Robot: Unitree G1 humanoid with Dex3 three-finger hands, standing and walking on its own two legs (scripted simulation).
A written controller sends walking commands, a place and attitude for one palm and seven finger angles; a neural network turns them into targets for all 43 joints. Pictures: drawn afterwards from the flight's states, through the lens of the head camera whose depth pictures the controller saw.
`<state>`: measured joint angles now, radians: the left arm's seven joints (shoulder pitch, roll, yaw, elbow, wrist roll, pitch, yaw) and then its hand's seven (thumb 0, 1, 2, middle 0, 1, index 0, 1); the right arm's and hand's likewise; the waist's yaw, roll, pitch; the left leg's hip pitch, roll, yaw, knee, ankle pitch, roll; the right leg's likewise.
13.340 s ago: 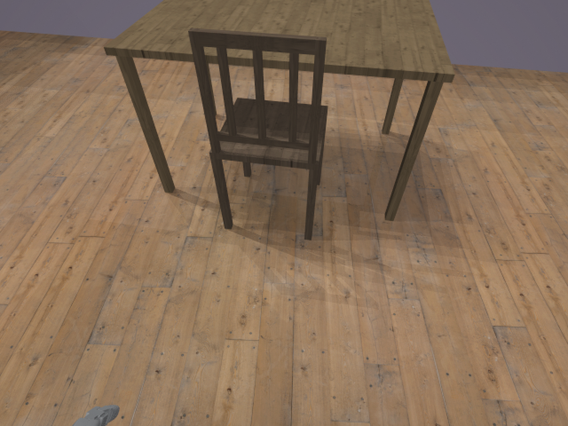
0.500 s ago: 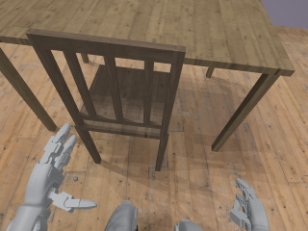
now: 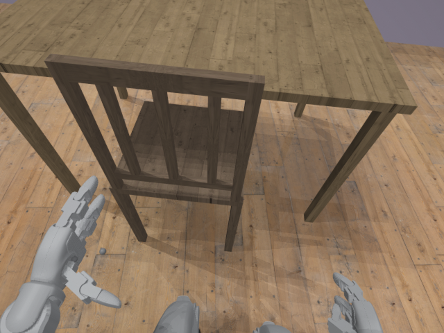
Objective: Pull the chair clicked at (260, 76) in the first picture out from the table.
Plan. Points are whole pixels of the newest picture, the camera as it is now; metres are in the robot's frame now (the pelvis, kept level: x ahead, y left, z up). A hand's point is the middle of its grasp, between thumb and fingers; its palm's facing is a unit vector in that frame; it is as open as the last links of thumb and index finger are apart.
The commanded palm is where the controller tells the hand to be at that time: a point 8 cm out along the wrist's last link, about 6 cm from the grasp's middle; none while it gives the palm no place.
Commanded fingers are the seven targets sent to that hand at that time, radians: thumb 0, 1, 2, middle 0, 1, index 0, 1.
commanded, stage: raise the hand toward the chair's back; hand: left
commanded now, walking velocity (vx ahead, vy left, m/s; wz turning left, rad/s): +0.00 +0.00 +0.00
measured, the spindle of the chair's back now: (167, 140) +0.52 +0.15 -0.01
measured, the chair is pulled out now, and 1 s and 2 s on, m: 0.00 0.00 0.00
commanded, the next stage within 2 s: aim the fingers beside a spindle in 0.42 s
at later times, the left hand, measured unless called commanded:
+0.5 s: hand (113, 250) +0.24 +0.18 +0.05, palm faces -0.04 -1.00 -0.06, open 16.9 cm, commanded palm +0.22 +0.24 +0.05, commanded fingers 0.00 -0.50 0.30 -0.06 -0.08 -0.06 -0.08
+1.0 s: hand (128, 233) +0.28 +0.18 +0.02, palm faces -0.08 -1.00 -0.03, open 16.9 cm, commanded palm +0.27 +0.23 +0.03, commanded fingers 0.00 -0.50 0.30 -0.06 -0.08 -0.06 -0.08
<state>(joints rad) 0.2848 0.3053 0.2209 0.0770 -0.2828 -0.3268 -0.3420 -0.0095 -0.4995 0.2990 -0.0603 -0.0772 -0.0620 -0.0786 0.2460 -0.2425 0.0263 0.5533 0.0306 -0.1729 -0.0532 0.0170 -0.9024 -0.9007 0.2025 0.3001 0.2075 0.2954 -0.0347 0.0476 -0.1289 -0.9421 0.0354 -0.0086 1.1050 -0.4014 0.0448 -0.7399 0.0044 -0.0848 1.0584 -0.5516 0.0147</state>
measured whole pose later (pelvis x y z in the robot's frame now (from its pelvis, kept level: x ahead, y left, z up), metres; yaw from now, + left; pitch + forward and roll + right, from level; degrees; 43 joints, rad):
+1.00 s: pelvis +0.01 -0.02 -0.01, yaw +0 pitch +17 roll -3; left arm 0.17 0.28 0.23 0.23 -0.29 -0.39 -0.36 -0.01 -0.50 0.30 -0.06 -0.08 -0.06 -0.08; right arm 0.23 -0.26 0.00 0.58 0.02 -0.18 -0.05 0.02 -0.90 -0.90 0.20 0.30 0.21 0.30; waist -0.04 0.04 -0.14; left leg -1.01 0.05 -0.01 1.15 -0.44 0.02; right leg -0.82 0.02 -0.08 1.12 -0.60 -0.01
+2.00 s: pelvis +0.01 -0.02 -0.04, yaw -2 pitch +22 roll -3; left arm -0.20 0.24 0.16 0.49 -0.19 -0.43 -0.20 -0.01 -0.50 0.30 -0.06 -0.08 -0.06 -0.08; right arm 0.24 -0.25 0.00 0.60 0.00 -0.05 -0.01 0.01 -0.91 -0.90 0.20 0.30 0.21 0.29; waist -0.06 0.04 -0.16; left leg -1.18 0.06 0.00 1.26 -0.46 0.02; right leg -1.01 0.02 -0.07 1.26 -0.64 -0.02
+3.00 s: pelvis +0.01 -0.02 -0.03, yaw -1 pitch +22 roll -3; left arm -0.22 0.26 0.16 0.53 -0.20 -0.42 -0.21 -0.01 -0.50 0.30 -0.06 -0.08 -0.06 -0.08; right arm 0.23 -0.25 0.00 0.59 0.01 -0.02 0.00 0.01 -0.91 -0.90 0.20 0.30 0.20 0.29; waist -0.06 0.05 -0.17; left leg -1.18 0.05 0.00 1.26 -0.46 0.02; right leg -0.99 0.02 -0.07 1.25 -0.63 -0.01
